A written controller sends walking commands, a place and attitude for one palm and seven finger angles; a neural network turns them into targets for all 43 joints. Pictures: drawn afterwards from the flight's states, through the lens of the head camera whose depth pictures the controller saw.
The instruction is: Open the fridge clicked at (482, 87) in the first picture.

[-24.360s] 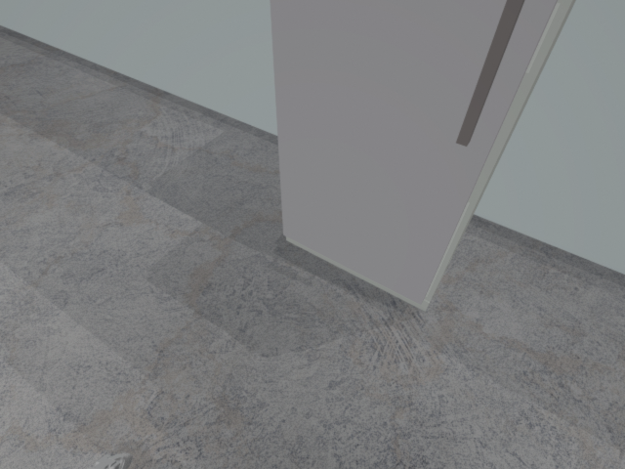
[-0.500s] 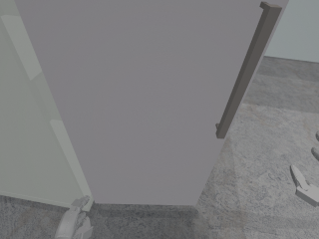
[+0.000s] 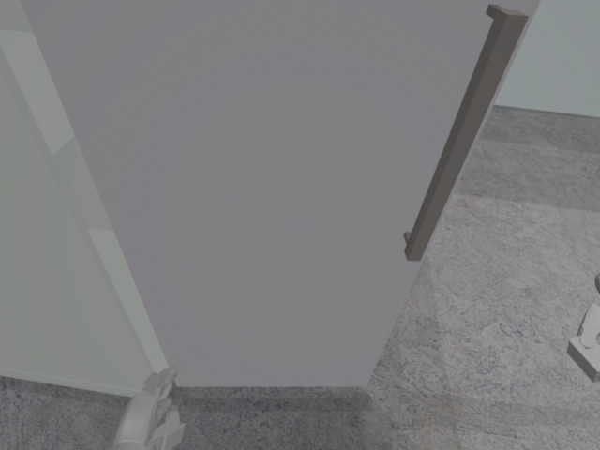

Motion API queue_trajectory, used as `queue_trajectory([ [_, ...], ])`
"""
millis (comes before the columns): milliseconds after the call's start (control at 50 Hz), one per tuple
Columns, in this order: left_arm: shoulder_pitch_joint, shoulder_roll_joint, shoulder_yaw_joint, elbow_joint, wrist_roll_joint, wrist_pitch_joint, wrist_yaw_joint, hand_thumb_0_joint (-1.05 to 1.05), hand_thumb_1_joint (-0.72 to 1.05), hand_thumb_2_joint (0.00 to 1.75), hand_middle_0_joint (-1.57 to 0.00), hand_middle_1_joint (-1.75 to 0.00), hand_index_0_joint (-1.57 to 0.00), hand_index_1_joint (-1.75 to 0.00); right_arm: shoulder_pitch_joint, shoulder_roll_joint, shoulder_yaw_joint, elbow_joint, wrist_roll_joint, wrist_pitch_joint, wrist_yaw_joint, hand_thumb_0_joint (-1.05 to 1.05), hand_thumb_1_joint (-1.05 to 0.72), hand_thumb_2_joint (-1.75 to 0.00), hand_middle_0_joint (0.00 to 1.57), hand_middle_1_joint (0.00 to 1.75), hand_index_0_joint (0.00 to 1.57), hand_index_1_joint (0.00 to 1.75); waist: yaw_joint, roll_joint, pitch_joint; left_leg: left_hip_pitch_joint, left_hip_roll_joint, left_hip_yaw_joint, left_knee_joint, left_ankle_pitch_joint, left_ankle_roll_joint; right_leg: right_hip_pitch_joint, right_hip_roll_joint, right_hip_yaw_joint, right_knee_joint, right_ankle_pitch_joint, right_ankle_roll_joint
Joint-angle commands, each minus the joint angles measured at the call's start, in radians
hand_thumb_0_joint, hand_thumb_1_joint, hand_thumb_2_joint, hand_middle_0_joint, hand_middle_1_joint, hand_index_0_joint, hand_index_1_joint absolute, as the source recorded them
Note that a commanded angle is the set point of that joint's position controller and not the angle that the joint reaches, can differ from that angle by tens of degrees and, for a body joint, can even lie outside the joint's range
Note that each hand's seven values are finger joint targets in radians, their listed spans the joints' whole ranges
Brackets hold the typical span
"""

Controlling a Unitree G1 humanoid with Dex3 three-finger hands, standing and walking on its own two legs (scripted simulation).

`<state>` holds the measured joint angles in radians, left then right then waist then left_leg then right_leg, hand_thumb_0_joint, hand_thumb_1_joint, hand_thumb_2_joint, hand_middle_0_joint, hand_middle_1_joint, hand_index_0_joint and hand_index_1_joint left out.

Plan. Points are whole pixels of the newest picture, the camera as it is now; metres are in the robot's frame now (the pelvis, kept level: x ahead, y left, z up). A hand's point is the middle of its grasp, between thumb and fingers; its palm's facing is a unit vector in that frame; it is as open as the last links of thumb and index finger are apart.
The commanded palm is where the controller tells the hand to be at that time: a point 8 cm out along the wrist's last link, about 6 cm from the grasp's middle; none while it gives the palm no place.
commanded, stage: step back with the hand held close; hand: right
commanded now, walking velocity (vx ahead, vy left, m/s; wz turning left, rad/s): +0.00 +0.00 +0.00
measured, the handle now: (445, 157) +0.46 -0.22 +0.20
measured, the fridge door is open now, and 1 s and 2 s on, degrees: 81 81 81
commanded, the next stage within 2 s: stop stepping back and stand still in 1.52 s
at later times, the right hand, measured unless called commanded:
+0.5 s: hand out of the picture +0.16 -0.29 +0.15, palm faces +0.38 +0.79 -0.48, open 7.4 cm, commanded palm +0.10 -0.33 +0.17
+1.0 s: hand out of the picture +0.09 -0.32 +0.16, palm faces +0.47 +0.76 -0.45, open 7.4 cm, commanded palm +0.02 -0.35 +0.17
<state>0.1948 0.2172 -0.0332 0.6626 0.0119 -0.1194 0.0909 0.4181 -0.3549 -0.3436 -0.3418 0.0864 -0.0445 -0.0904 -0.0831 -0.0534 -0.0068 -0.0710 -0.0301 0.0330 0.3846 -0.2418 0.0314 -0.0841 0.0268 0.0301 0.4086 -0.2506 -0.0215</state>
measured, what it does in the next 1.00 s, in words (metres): walks backwards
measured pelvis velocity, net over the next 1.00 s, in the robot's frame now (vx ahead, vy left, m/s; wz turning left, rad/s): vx -0.10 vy -0.04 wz -0.06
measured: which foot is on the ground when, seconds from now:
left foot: down 0.00-0.92, up 0.94-1.00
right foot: down 0.00-1.00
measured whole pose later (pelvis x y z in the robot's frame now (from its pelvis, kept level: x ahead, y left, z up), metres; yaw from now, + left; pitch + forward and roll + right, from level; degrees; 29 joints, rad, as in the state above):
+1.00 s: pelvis -0.10 -0.04 -0.02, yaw -4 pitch +1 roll +5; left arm 0.25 0.21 0.02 0.60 0.02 -0.11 0.08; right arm 0.49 -0.44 -0.46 -0.54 0.01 -0.26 -0.14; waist 0.02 0.01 0.01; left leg -0.44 -0.08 -0.01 0.90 -0.36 -0.02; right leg -0.46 0.02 0.04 0.62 -0.17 -0.08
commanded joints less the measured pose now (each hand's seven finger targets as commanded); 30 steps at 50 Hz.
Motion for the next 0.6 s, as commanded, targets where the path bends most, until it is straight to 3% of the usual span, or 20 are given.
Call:
queue_trajectory([
  [0, -0.147, 0.111, 0.039, -0.161, 0.0, -0.051, 0.01, 0.0, 0.9, 0.9, -0.2, -0.3, -0.2, -0.3, -0.096, -0.201, -0.131, -0.185, 0.0, -0.071, -0.019, 0.0, -0.9, -0.9, 0.2, 0.3, 0.2, 0.3, 0.001, 0.021, -0.044, 0.001, 0.047, -0.016, -0.05, 0.208, -0.018, -0.024, -0.025, -0.005, -0.049, 0.239, -0.012],
  [20, -0.153, 0.114, 0.043, -0.161, -0.002, -0.052, 0.01, 0.0, 0.9, 0.9, -0.2, -0.3, -0.2, -0.3, -0.094, -0.195, -0.125, -0.18, 0.001, -0.069, -0.016, 0.0, -0.9, -0.9, 0.2, 0.3, 0.2, 0.3, 0.001, 0.028, -0.033, -0.003, 0.044, -0.015, -0.059, 0.206, -0.018, -0.024, -0.027, -0.007, -0.049, 0.241, -0.013],
  [40, -0.161, 0.112, 0.036, -0.171, -0.001, -0.056, 0.006, 0.0, 0.9, 0.9, -0.2, -0.3, -0.2, -0.3, -0.155, -0.15, -0.055, -0.242, -0.004, -0.076, -0.01, 0.0, -0.9, -0.9, 0.2, 0.3, 0.2, 0.3, 0.012, -0.008, -0.044, -0.008, 0.048, -0.019, -0.057, 0.203, -0.019, -0.009, -0.022, -0.005, -0.051, 0.235, -0.015],
  [60, -0.155, 0.141, 0.043, -0.213, -0.015, -0.037, 0.001, 0.0, 0.9, 0.9, -0.2, -0.3, -0.2, -0.3, -0.282, -0.321, -0.217, -0.328, -0.018, -0.126, -0.035, 0.0, -0.9, -0.9, 0.2, 0.3, 0.2, 0.3, 0.043, -0.002, 0.021, -0.105, 0.095, -0.1, -0.113, 0.216, -0.032, -0.086, -0.044, 0.025, -0.005, 0.183, -0.035],
  [80, -0.143, 0.13, 0.047, -0.185, -0.006, -0.024, 0.002, 0.0, 0.9, 0.9, -0.2, -0.3, -0.2, -0.3, -0.161, -0.221, -0.148, -0.221, -0.019, -0.133, -0.029, 0.0, -0.9, -0.9, 0.2, 0.3, 0.2, 0.3, 0.052, 0.057, 0.007, -0.117, 0.122, -0.107, -0.115, 0.217, -0.022, -0.083, -0.04, 0.037, 0.025, 0.18, -0.033],
  [100, -0.139, 0.132, 0.051, -0.193, -0.003, -0.014, -0.003, 0.0, 0.9, 0.9, -0.2, -0.3, -0.2, -0.3, -0.086, -0.189, -0.118, -0.193, -0.024, -0.129, -0.027, 0.0, -0.9, -0.9, 0.2, 0.3, 0.2, 0.3, 0.049, 0.097, 0.004, -0.134, 0.134, -0.113, -0.118, 0.223, -0.023, -0.083, -0.038, 0.038, 0.043, 0.19, -0.032],
  [140, -0.124, 0.13, 0.056, -0.204, -0.001, 0.005, -0.006, 0.0, 0.9, 0.9, -0.2, -0.3, -0.2, -0.3, -0.024, -0.191, -0.127, -0.216, -0.029, -0.137, -0.03, 0.0, -0.9, -0.9, 0.2, 0.3, 0.2, 0.3, 0.054, 0.085, -0.06, -0.114, 0.145, -0.088, -0.083, 0.303, -0.019, -0.075, -0.04, 0.029, 0.054, 0.249, -0.027],
  [220, -0.113, 0.14, 0.071, -0.232, -0.005, 0.04, -0.004, 0.0, 0.9, 0.9, -0.2, -0.3, -0.2, -0.3, 0.081, -0.217, -0.164, -0.284, -0.025, -0.153, -0.04, 0.0, -0.9, -0.9, 0.2, 0.3, 0.2, 0.3, 0.06, 0.003, -0.169, -0.063, 0.128, -0.063, -0.005, 0.39, -0.026, -0.078, -0.064, 0.036, 0.042, 0.397, -0.022],
  [240, -0.111, 0.134, 0.073, -0.24, -0.008, 0.048, -0.003, 0.0, 0.9, 0.9, -0.2, -0.3, -0.2, -0.3, 0.103, -0.221, -0.174, -0.295, -0.023, -0.155, -0.043, 0.0, -0.9, -0.9, 0.2, 0.3, 0.2, 0.3, 0.061, 0.013, -0.187, -0.049, 0.124, -0.062, 0.01, 0.41, -0.029, -0.087, -0.07, 0.037, 0.044, 0.417, -0.022],
  [300, -0.106, 0.136, 0.079, -0.261, -0.013, 0.062, 0.001, 0.0, 0.9, 0.9, -0.2, -0.3, -0.2, -0.3, 0.101, -0.246, -0.194, -0.345, -0.02, -0.164, -0.051, 0.0, -0.9, -0.9, 0.2, 0.3, 0.2, 0.3, 0.064, 0.029, -0.194, -0.047, 0.116, -0.064, 0.032, 0.406, -0.031, -0.129, -0.076, 0.048, 0.039, 0.398, -0.021],
  [360, -0.1, 0.139, 0.08, -0.272, -0.015, 0.062, 0.009, 0.0, 0.9, 0.9, -0.2, -0.3, -0.2, -0.3, 0.107, -0.258, -0.207, -0.37, -0.019, -0.173, -0.057, 0.0, -0.9, -0.9, 0.2, 0.3, 0.2, 0.3, 0.062, -0.002, -0.191, -0.04, 0.093, -0.053, 0.07, 0.379, -0.037, -0.161, -0.093, 0.072, 0.009, 0.395, -0.025],
  [420, -0.104, 0.152, 0.082, -0.277, -0.012, 0.051, 0.012, 0.0, 0.9, 0.9, -0.2, -0.3, -0.2, -0.3, 0.097, -0.255, -0.211, -0.373, -0.027, -0.181, -0.057, 0.0, -0.9, -0.9, 0.2, 0.3, 0.2, 0.3, 0.055, -0.061, -0.16, -0.008, 0.054, -0.042, 0.12, 0.263, -0.046, -0.263, -0.122, 0.118, -0.058, 0.283, -0.043],
  [480, -0.097, 0.162, 0.085, -0.279, -0.012, 0.042, 0.012, 0.0, 0.9, 0.9, -0.2, -0.3, -0.2, -0.3, 0.079, -0.229, -0.201, -0.339, -0.043, -0.19, -0.057, 0.0, -0.9, -0.9, 0.2, 0.3, 0.2, 0.3, 0.058, -0.087, -0.108, 0.062, 0.035, -0.054, 0.197, 0.171, -0.046, -0.45, -0.161, 0.161, -0.127, 0.013, -0.072],
  [520, -0.098, 0.169, 0.089, -0.281, -0.011, 0.031, 0.013, 0.0, 0.9, 0.9, -0.2, -0.3, -0.2, -0.3, 0.047, -0.218, -0.2, -0.314, -0.055, -0.196, -0.055, 0.0, -0.9, -0.9, 0.2, 0.3, 0.2, 0.3, 0.058, -0.087, -0.076, 0.121, 0.028, -0.065, 0.236, 0.135, -0.044, -0.591, -0.171, 0.196, -0.17, -0.209, -0.092],
  [580, -0.082, 0.17, 0.091, -0.279, -0.014, 0.021, 0.009, 0.0, 0.9, 0.9, -0.2, -0.3, -0.2, -0.3, 0.015, -0.2, -0.187, -0.296, -0.075, -0.208, -0.052, 0.0, -0.9, -0.9, 0.2, 0.3, 0.2, 0.3, 0.066, -0.045, -0.043, 0.139, 0.032, -0.086, 0.254, 0.077, -0.044, -0.705, -0.173, 0.212, -0.169, -0.404, -0.108],
])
